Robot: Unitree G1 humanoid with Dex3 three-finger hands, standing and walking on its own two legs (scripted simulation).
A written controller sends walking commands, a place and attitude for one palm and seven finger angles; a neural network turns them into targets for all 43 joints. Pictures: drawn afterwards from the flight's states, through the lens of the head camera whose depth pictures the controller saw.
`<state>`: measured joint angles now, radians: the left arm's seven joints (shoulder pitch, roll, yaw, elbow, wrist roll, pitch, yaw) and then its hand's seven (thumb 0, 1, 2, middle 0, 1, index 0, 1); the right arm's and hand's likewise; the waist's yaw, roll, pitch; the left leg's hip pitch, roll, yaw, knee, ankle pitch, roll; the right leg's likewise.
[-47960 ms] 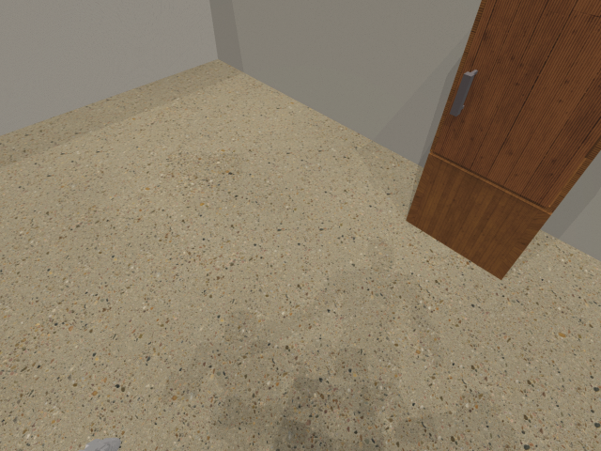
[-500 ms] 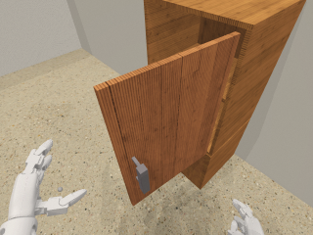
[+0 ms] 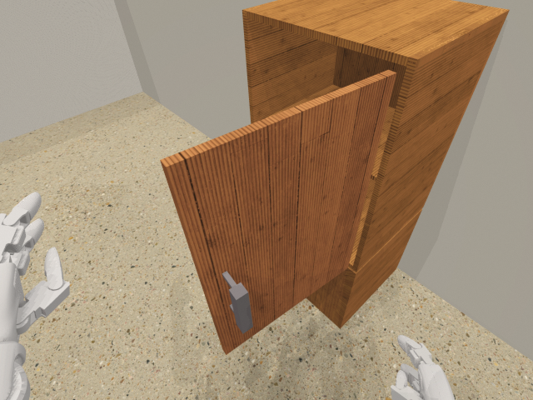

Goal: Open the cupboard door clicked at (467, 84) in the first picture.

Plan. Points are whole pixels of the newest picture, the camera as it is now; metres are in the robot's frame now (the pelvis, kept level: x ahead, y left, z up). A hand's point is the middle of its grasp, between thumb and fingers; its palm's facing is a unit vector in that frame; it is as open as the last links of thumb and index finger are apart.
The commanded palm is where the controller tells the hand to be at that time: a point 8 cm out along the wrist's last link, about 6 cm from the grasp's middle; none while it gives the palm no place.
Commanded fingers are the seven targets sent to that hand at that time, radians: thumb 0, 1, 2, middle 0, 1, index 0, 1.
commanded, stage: draw the hand back to the body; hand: left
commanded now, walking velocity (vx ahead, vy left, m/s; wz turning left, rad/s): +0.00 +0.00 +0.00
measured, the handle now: (236, 301) +0.32 +0.11 -0.09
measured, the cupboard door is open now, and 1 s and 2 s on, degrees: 83 83 83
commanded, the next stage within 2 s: step back with the hand held close in 0.20 s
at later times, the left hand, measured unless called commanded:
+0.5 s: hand (60, 288) +0.18 +0.26 +0.16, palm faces +0.43 -0.78 -0.46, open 7.4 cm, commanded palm +0.13 +0.30 +0.17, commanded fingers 0.00 0.90 0.90 -0.20 -0.30 -0.20 -0.30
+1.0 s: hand (18, 345) +0.12 +0.27 +0.15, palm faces +0.42 -0.76 -0.49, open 7.4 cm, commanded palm +0.06 +0.31 +0.17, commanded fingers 0.00 0.90 0.90 -0.20 -0.30 -0.20 -0.30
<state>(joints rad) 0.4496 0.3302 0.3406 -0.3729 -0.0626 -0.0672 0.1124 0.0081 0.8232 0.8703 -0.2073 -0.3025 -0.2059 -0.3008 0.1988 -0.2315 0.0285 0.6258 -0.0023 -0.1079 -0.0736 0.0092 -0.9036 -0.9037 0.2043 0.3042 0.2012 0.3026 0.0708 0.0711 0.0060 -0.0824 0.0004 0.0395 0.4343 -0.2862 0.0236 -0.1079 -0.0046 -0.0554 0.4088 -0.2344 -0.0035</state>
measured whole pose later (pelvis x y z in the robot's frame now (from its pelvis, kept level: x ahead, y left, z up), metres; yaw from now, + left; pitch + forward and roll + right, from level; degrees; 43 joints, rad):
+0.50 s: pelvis -0.02 +0.00 +0.00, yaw -1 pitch -1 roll -1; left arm 0.49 0.36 0.39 -0.38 -0.04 -0.16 0.11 0.01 0.89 0.90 -0.21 -0.30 -0.21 -0.30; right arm 0.18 -0.23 0.02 0.61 -0.01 -0.08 -0.08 0.01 -0.90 -0.90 0.21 0.30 0.20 0.30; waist 0.02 0.06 0.01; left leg -0.16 0.02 0.05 0.43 -0.25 0.02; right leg -0.17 0.01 -0.05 0.36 -0.17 -0.01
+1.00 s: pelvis -0.08 +0.01 -0.01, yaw -1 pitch -1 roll -1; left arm 0.54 0.38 0.42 -0.50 0.00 -0.20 0.15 0.01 0.89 0.90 -0.22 -0.30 -0.21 -0.30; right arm 0.21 -0.22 0.01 0.56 0.00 -0.07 -0.09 0.01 -0.90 -0.90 0.21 0.30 0.20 0.30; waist 0.01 0.01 0.05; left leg -0.35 -0.01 0.06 0.59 -0.23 0.06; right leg -0.36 -0.02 -0.04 0.53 -0.15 0.01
